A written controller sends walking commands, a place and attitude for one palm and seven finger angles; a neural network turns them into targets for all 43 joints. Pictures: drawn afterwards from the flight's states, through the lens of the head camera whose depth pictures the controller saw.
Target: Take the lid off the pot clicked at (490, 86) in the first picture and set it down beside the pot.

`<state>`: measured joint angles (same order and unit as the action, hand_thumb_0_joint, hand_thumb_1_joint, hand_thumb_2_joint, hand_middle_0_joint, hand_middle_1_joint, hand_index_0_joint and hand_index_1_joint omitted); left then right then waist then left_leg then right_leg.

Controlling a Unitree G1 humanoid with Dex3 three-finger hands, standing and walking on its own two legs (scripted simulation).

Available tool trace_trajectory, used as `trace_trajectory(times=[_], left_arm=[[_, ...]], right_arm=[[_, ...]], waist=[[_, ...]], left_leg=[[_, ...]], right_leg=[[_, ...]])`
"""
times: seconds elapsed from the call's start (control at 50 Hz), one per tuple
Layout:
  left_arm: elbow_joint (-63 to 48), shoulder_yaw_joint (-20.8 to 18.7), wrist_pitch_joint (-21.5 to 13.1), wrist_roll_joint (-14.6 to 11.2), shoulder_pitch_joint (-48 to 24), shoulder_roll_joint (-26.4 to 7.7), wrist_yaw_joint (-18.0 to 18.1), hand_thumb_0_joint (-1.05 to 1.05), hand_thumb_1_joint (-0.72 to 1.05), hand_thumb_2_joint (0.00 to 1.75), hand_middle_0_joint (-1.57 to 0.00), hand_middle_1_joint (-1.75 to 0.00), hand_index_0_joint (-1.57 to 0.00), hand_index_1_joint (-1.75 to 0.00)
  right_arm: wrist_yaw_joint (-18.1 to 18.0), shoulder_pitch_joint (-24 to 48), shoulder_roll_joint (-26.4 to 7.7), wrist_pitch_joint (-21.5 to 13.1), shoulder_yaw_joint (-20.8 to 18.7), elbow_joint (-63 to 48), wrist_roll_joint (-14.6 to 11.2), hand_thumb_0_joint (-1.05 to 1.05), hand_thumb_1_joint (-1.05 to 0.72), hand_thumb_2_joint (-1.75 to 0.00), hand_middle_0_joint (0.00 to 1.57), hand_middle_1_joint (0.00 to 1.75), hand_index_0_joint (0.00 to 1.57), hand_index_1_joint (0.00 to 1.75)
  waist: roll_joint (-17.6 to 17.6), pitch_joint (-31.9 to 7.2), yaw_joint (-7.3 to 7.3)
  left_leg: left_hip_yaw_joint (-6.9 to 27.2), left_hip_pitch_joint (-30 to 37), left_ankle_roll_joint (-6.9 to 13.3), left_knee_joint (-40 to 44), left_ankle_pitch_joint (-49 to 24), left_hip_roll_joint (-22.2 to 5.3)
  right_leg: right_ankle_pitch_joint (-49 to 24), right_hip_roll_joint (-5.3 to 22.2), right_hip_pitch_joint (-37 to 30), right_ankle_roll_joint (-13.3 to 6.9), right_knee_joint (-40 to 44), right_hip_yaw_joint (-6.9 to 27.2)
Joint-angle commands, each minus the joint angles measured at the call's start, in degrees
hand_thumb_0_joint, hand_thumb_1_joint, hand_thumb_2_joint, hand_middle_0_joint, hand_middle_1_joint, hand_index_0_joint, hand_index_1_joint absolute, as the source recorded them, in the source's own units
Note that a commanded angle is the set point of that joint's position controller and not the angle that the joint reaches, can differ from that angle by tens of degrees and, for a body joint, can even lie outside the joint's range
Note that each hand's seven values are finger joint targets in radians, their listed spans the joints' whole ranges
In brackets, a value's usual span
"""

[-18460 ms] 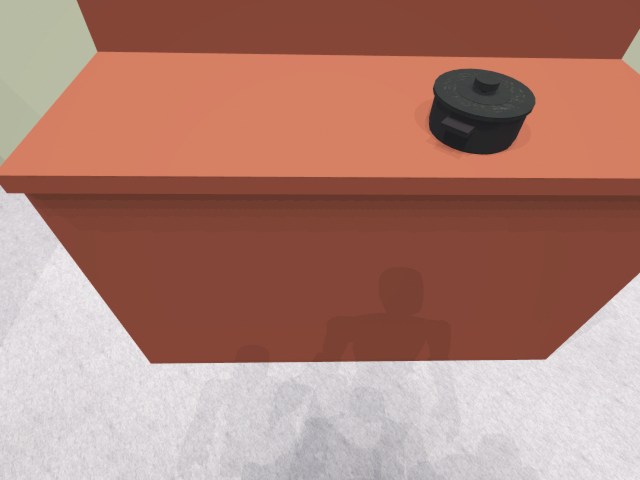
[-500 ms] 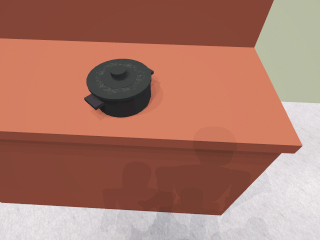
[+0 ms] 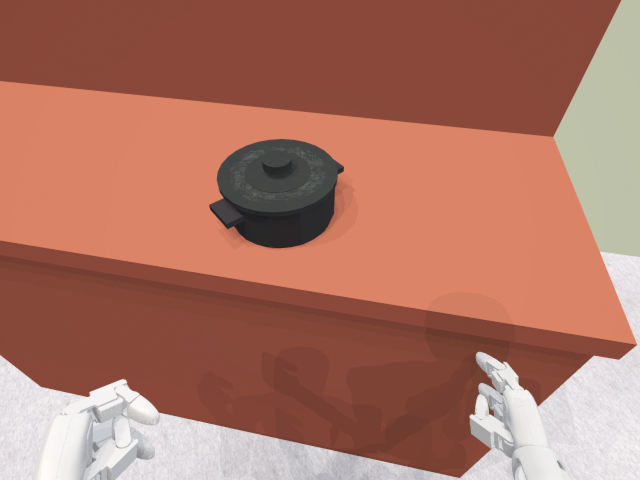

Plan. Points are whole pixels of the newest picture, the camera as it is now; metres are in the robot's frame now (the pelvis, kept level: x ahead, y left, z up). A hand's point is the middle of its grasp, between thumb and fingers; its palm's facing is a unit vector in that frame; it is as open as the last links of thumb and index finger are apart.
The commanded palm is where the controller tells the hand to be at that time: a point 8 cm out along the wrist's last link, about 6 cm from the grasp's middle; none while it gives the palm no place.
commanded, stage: lift the closed hand beside the body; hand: left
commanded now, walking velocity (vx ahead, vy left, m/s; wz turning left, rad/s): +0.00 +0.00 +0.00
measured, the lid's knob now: (276, 162) +0.50 +0.14 +0.14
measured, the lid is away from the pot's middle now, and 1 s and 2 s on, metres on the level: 0.00 0.00 0.00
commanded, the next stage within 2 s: raise the hand higher, near the body in 0.06 s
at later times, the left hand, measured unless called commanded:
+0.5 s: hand (102, 382) +0.16 +0.24 +0.12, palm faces +0.29 -0.84 -0.45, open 3.1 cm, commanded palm +0.10 +0.27 +0.16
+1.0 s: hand (54, 335) +0.17 +0.25 +0.19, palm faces +0.40 -0.83 -0.38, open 3.1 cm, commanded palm +0.11 +0.29 +0.21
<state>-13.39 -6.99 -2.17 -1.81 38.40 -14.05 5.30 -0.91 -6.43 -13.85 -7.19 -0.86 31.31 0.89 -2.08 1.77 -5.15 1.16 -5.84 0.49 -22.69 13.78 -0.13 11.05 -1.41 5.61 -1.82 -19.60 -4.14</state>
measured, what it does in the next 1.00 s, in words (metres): stands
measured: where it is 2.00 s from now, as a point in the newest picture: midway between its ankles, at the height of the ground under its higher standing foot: outside the picture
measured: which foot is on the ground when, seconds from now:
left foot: down 0.00-1.00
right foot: down 0.00-1.00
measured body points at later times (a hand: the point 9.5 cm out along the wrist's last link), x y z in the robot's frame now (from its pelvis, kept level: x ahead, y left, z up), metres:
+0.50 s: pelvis +0.00 +0.01 +0.00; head -0.01 +0.00 +0.45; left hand +0.14 +0.28 +0.15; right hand +0.18 -0.23 -0.08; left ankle -0.01 +0.12 -0.75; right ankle +0.00 -0.10 -0.75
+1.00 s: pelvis -0.01 +0.02 +0.00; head -0.04 +0.02 +0.45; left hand +0.14 +0.29 +0.21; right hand +0.18 -0.18 -0.07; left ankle -0.01 +0.12 -0.75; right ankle +0.00 -0.10 -0.75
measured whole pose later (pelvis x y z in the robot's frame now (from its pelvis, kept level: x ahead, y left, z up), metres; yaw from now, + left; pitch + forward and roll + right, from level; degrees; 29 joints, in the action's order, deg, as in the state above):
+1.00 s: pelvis -0.01 +0.02 +0.00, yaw -2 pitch -6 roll -1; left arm -32.9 -18.4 -10.2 -2.5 28.9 -19.2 5.2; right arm -0.8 -9.9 -11.2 -10.3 1.1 37.6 0.8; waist -2.9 2.9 -5.2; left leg -1.4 -3.4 2.0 -23.1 13.6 0.5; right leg 9.3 -0.8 3.5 -0.3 -18.9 -1.6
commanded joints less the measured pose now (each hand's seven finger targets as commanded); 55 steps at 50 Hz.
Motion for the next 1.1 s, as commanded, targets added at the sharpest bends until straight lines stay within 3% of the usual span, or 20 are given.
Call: trace_trajectory(times=[0.0, 0.02, 0.08, 0.12, 0.18, 0.32, 0.38, 0.42, 0.54, 0.6, 0.68, 0.72, 0.8, 0.86, 0.92, 0.96, 1.02, 1.04, 1.06, 1.08], left_arm=[[-15.5, -6.2, -3.9, 0.0, -0.8, -8.0, 0.3, 0.00, 0.90, 0.90, -1.30, -1.50, -1.30, -1.50], [-16.4, -8.9, -3.9, 0.2, -0.8, -10.4, 0.6, 0.00, 0.90, 0.90, -1.30, -1.50, -1.30, -1.50], [-20.4, -8.8, -4.6, 0.1, -0.6, -9.8, 0.4, 0.00, 0.90, 0.90, -1.30, -1.50, -1.30, -1.50], [-21.0, -12.9, -4.2, 0.2, 2.7, -12.7, 0.8, 0.00, 0.90, 0.90, -1.30, -1.50, -1.30, -1.50], [-19.8, -9.5, -5.1, 0.2, 3.5, -8.5, -0.2, 0.00, 0.90, 0.90, -1.30, -1.50, -1.30, -1.50], [-25.4, -14.1, -7.1, 0.5, 2.9, -13.0, 0.9, 0.00, 0.90, 0.90, -1.30, -1.50, -1.30, -1.50], [-25.6, -12.5, -7.8, 0.4, 3.4, -11.1, 1.0, 0.00, 0.90, 0.90, -1.30, -1.50, -1.30, -1.50], [-27.0, -15.0, -8.3, 0.4, 2.8, -13.3, 1.2, 0.00, 0.90, 0.90, -1.30, -1.50, -1.30, -1.50], [-30.2, -13.7, -9.8, 0.4, -0.6, -12.0, 1.3, 0.00, 0.90, 0.90, -1.30, -1.50, -1.30, -1.50], [-28.7, -15.1, -9.9, -0.2, -2.2, -12.8, 1.3, 0.00, 0.90, 0.90, -1.30, -1.50, -1.30, -1.50], [-31.0, -14.7, -10.6, -0.3, -5.7, -12.7, 1.2, 0.00, 0.90, 0.90, -1.30, -1.50, -1.30, -1.50], [-30.6, -15.8, -10.7, -0.4, -6.8, -13.3, 1.1, 0.00, 0.90, 0.90, -1.30, -1.50, -1.30, -1.50], [-30.7, -15.8, -11.1, -0.7, -9.8, -13.1, 1.1, 0.00, 0.90, 0.90, -1.30, -1.50, -1.30, -1.50], [-29.8, -16.3, -11.3, -1.0, -11.7, -13.0, 0.9, 0.00, 0.90, 0.90, -1.30, -1.50, -1.30, -1.50], [-33.1, -17.7, -12.0, -0.8, -14.6, -14.7, 1.0, 0.00, 0.90, 0.90, -1.30, -1.50, -1.30, -1.50], [-30.6, -17.2, -11.9, -1.0, -14.2, -13.3, 1.0, 0.00, 0.90, 0.90, -1.30, -1.50, -1.30, -1.50], [-30.8, -19.7, -12.1, -1.5, -15.3, -15.0, 0.9, 0.00, 0.90, 0.90, -1.30, -1.50, -1.30, -1.50], [-32.6, -15.4, -5.9, 19.2, -16.2, -26.9, 2.1, 0.00, 0.87, 0.92, -1.29, -1.46, -1.29, -1.46], [-36.4, -13.6, -2.7, 18.2, -17.9, -20.3, 2.3, 0.00, 0.84, 0.94, -1.29, -1.43, -1.29, -1.43], [-34.7, -15.0, -0.2, 22.9, -16.9, -24.1, 2.7, 0.00, 0.82, 0.96, -1.28, -1.39, -1.28, -1.39]], right_arm=[[-0.9, 2.2, -5.1, -1.8, -1.5, -6.3, 0.0, 0.00, -0.90, -0.90, 0.20, 0.30, 0.20, 0.30], [-0.8, 3.1, -5.2, -1.8, -1.6, -6.4, 0.0, 0.00, -0.90, -0.90, 0.20, 0.30, 0.20, 0.30], [-1.1, 3.0, -4.7, -2.7, -1.2, -6.2, -0.1, 0.00, -0.90, -0.90, 0.20, 0.30, 0.20, 0.30], [-1.1, 4.3, -4.6, -3.0, -1.4, -6.0, -0.2, 0.00, -0.90, -0.90, 0.20, 0.30, 0.20, 0.30], [-1.1, 4.1, -4.0, -3.3, -1.6, -5.2, -0.3, 0.00, -0.90, -0.90, 0.20, 0.30, 0.20, 0.30], [-1.7, 4.7, -4.6, -5.2, -2.1, -5.2, -0.6, 0.00, -0.90, -0.90, 0.20, 0.30, 0.20, 0.30], [-1.8, 4.3, -4.3, -5.8, -2.2, -4.7, -0.6, 0.00, -0.90, -0.90, 0.20, 0.30, 0.20, 0.30], [-1.7, 4.6, -4.8, -5.9, -2.4, -4.9, -0.7, 0.00, -0.90, -0.90, 0.20, 0.30, 0.20, 0.30], [-1.5, 4.0, -4.4, -6.5, -2.2, -4.8, -0.7, 0.00, -0.90, -0.90, 0.20, 0.30, 0.20, 0.30], [-1.6, 4.1, -4.7, -5.8, -2.2, -4.5, -0.6, 0.00, -0.90, -0.90, 0.20, 0.30, 0.20, 0.30], [-1.3, 4.3, -4.6, -6.2, -1.7, -4.6, -0.6, 0.00, -0.90, -0.90, 0.20, 0.30, 0.20, 0.30], [-1.0, 4.6, -4.9, -6.2, -1.6, -4.5, -0.6, 0.00, -0.90, -0.90, 0.20, 0.30, 0.20, 0.30], [-0.9, 4.4, -4.6, -6.4, -1.2, -4.0, -0.4, 0.00, -0.90, -0.90, 0.20, 0.30, 0.20, 0.30], [-0.7, 4.9, -4.5, -6.2, -1.1, -3.7, -0.4, 0.00, -0.90, -0.90, 0.20, 0.30, 0.20, 0.30], [-0.4, 5.2, -4.8, -6.8, -0.7, -3.9, -0.3, 0.00, -0.90, -0.90, 0.20, 0.30, 0.20, 0.30], [-0.4, 5.1, -4.4, -6.7, -0.7, -3.1, -0.3, 0.00, -0.90, -0.90, 0.20, 0.30, 0.20, 0.30], [-0.3, 5.6, -4.6, -6.4, -0.8, -3.3, -0.4, 0.00, -0.90, -0.90, 0.20, 0.30, 0.20, 0.30], [0.4, 5.2, -8.6, -2.0, 0.7, -5.4, 0.7, 0.00, -0.90, -0.90, 0.20, 0.30, 0.20, 0.30], [1.2, 6.8, -6.0, 0.4, 0.2, -8.3, -0.3, 0.00, -0.90, -0.90, 0.20, 0.30, 0.20, 0.30], [1.6, 6.1, -7.1, 2.1, -0.3, -8.3, -0.4, 0.00, -0.90, -0.90, 0.20, 0.30, 0.20, 0.30]], waist=[[1.7, -3.1, 2.09], [-0.3, -3.0, 2.05], [0.8, -4.0, 1.23], [-1.4, -5.1, 0.33], [3.3, -1.7, 0.86], [0.4, -4.2, 0.25], [1.0, -2.7, 0.33], [0.1, -3.7, 0.26], [-2.0, -3.1, 0.66], [-0.5, -2.0, 0.57], [-3.1, -1.3, 0.84], [-1.4, -1.2, 0.91], [-2.8, -1.2, 0.70], [0.3, -0.5, 0.83], [-4.2, -2.5, 0.61], [-1.3, -0.8, 0.59], [-1.7, -1.8, 0.30], [-7.1, -2.0, -0.50], [-8.5, -1.6, -0.84], [-8.5, -2.2, -1.70]], left_leg=[[-2.1, 2.4, 1.9, 2.7, -14.9, 1.8], [-2.3, 2.7, 1.7, 2.3, -15.1, 1.7], [-1.9, 2.6, 1.7, 2.7, -16.5, 1.3], [-2.1, 2.8, 1.4, 2.2, -17.9, 1.3], [-2.0, 1.7, 1.7, 2.6, -16.8, 0.8], [-2.3, 2.3, 1.5, 2.3, -14.1, 0.5], [-2.3, 1.7, 1.7, 2.7, -13.7, 0.3], [-2.4, 2.0, 1.4, 2.5, -13.7, 0.3], [-2.0, 1.7, 1.3, 2.8, -13.6, 0.0], [-2.0, 1.8, 1.2, 3.4, -12.1, -0.1], [-1.7, 1.6, 1.0, 3.7, -10.6, -0.2], [-1.5, 1.4, 1.0, 3.9, -9.3, -0.2], [-1.0, 1.4, 0.8, 4.6, -8.9, -0.5], [-0.9, 0.8, 0.8, 4.9, -7.3, -0.6], [-0.6, 1.4, 0.6, 4.7, -7.6, -0.5], [-0.3, 0.5, 0.5, 5.3, -7.7, -0.8], [-0.5, 0.7, 0.6, 5.4, -7.5, -0.6], [-1.3, -7.9, -0.1, 4.3, -8.2, 0.2], [-1.6, -9.6, -0.4, 4.3, -8.3, 0.1], [-1.7, -9.9, -0.3, 3.9, -6.3, -0.3]], right_leg=[[-12.4, 0.4, -1.0, 1.6, 4.2, 2.1], [-12.1, 0.3, -0.4, 1.6, 4.6, 2.4], [-12.7, 0.3, -2.2, 1.6, 4.1, 2.0], [-14.2, 0.1, -2.4, 1.8, 4.1, 2.4], [-12.3, 0.2, -1.1, 1.9, 4.0, 1.9], [-8.3, 0.0, -0.5, 2.1, 4.3, 2.5], [-8.0, 0.2, -0.4, 1.8, 4.1, 2.1], [-8.0, -0.1, -0.4, 1.9, 4.1, 2.5], [-7.7, 0.1, -0.9, 1.5, 3.5, 2.1], [-6.5, -0.2, -0.5, 1.4, 4.3, 2.5], [-4.9, -0.1, -0.2, 1.2, 4.4, 2.6], [-3.4, -0.5, 0.1, 1.2, 4.8, 2.6], [-3.1, -0.3, -0.6, 0.9, 4.4, 2.5], [-1.5, -0.3, -0.3, 0.9, 4.7, 2.5], [-1.9, -0.5, -0.9, 0.7, 4.2, 2.8], [-2.0, -0.5, -0.9, 0.6, 3.9, 2.3], [-2.0, -0.5, -1.4, 0.6, 4.1, 2.7], [-3.0, -0.4, 0.8, 1.1, -3.1, 1.9], [-1.9, -0.3, 1.4, 0.3, -4.3, 0.2], [-0.5, -0.5, 1.9, 0.2, -5.3, 0.9]])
